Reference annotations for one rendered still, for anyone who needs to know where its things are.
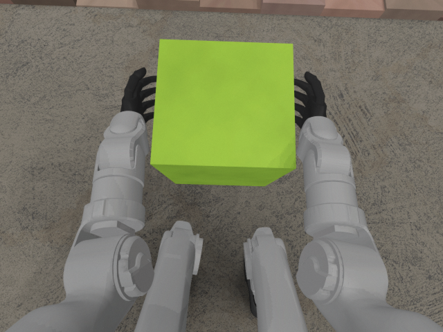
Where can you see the robot right foot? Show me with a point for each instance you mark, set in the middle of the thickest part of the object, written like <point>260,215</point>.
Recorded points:
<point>251,296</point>

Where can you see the right robot thigh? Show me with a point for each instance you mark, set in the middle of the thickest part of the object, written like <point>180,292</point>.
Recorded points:
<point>277,303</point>

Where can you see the carton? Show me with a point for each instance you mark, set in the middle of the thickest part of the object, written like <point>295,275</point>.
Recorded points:
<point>224,112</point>

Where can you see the left robot forearm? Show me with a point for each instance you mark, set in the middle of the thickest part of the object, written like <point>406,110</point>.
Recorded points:
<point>117,194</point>

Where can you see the robot left hand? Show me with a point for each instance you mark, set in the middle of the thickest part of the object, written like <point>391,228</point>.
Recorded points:
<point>134,95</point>

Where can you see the robot left upper arm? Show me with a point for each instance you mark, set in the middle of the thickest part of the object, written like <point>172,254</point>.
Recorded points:
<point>103,277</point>

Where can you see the right robot forearm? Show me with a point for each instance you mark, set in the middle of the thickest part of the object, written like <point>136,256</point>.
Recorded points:
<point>332,207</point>

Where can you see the robot right upper arm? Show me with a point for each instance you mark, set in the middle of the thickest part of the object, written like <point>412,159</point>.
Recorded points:
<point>348,283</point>

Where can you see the robot right hand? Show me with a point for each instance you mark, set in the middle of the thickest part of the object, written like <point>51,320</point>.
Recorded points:
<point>314,101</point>

